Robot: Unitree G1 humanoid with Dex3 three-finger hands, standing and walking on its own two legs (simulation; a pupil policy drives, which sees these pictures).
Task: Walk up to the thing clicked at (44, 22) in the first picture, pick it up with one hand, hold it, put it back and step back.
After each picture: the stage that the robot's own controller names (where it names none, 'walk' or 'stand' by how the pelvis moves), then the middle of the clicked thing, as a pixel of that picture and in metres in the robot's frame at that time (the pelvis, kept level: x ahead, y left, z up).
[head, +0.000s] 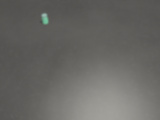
stand; (44, 18) +1.78 +0.47 -0.72
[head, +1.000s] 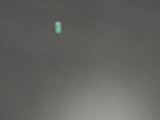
walk; (58, 27) +1.69 +0.22 -0.70
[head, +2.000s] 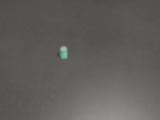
walk; (63, 52) +1.12 +0.15 -0.71
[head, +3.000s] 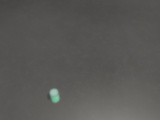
walk; (54, 95) +0.66 +0.22 -0.71
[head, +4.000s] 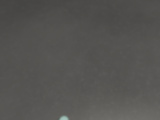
walk; out of the picture +0.42 +0.19 -0.70
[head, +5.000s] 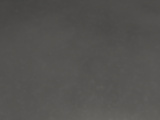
stand; out of the picture +0.32 +0.14 -0.72
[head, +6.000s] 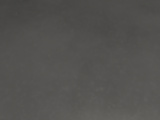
stand; out of the picture +0.31 +0.14 -0.73
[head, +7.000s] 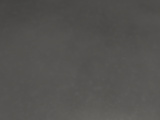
stand; out of the picture +0.31 +0.17 -0.73
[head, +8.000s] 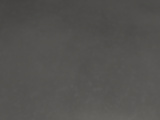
stand; out of the picture +0.30 +0.17 -0.73
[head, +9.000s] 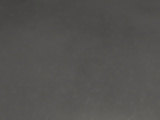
stand; out of the picture +0.30 +0.17 -0.73
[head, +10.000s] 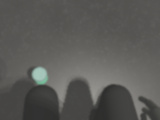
go down; (40, 76) +0.38 +0.16 -0.39
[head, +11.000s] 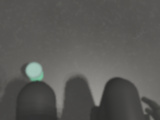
go down; (35, 72) +0.39 +0.17 -0.31
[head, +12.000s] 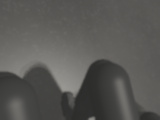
close in; out of the picture +0.39 +0.21 -0.23
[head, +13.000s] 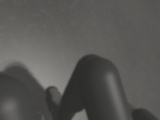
close; out of the picture +0.39 +0.22 -0.22
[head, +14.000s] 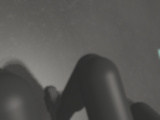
lift; out of the picture +0.37 +0.21 -0.23
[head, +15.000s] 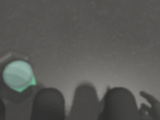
lift; (21, 79) +0.32 +0.19 -0.02
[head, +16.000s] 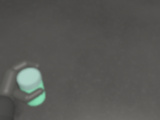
hold; (32, 87) +0.32 +0.17 +0.03
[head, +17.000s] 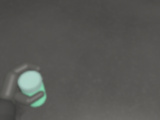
hold; (33, 89) +0.32 +0.17 +0.02
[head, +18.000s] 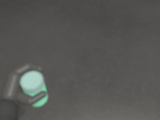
hold; (35, 89) +0.32 +0.16 +0.02
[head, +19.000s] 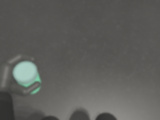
crouch; (28, 78) +0.36 +0.17 -0.04
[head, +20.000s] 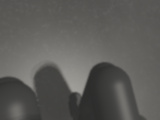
lower; out of the picture +0.41 +0.22 -0.17
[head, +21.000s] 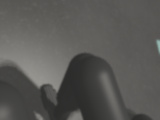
lower; out of the picture +0.41 +0.24 -0.23
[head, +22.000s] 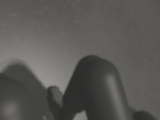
lower; out of the picture +0.40 +0.25 -0.22
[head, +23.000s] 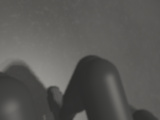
lower; out of the picture +0.39 +0.24 -0.22
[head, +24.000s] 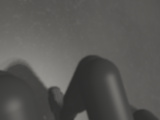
lower; out of the picture +0.39 +0.24 -0.22
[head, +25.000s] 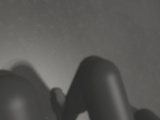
open; out of the picture +0.38 +0.22 -0.23
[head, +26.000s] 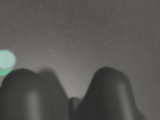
stand; (3, 63) +0.38 +0.20 -0.25
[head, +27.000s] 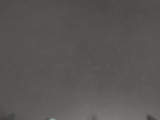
stand; out of the picture +0.33 +0.15 -0.61
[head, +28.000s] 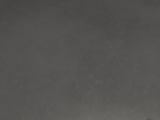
stand; out of the picture +0.32 +0.16 -0.66
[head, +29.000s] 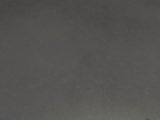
stand; out of the picture +0.32 +0.15 -0.67
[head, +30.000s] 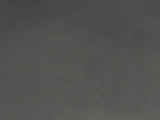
stand; out of the picture +0.34 +0.15 -0.72
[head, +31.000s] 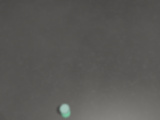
walk; (65, 110) +0.42 +0.13 -0.70
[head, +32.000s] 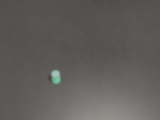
walk; (55, 77) +0.70 +0.16 -0.70
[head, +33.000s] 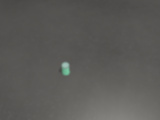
stand; (65, 68) +0.97 +0.17 -0.70
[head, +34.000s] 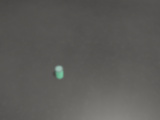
stand; (59, 72) +0.93 +0.19 -0.73
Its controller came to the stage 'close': yes
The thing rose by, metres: 0.73
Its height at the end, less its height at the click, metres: +0.00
